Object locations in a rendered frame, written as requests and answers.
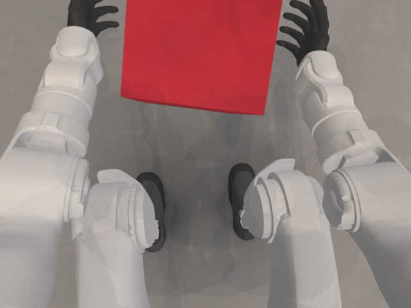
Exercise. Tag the robot right forearm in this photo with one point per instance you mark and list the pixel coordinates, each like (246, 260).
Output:
(341, 135)

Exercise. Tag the robot left thigh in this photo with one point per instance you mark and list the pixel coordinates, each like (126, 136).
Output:
(108, 264)

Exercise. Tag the right robot upper arm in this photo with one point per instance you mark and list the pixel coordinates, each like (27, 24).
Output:
(373, 203)

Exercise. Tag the left robot upper arm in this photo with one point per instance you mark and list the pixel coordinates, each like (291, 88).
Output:
(40, 191)

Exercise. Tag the left robot hand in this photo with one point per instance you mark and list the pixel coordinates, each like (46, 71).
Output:
(83, 14)

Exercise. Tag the robot right foot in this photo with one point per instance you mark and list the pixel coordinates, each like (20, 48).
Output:
(240, 177)

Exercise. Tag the right robot hand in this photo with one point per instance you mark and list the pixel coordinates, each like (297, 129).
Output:
(315, 30)

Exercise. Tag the carton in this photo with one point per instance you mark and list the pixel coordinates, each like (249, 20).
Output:
(213, 55)

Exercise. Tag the robot left forearm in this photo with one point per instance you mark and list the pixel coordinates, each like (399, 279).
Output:
(62, 107)

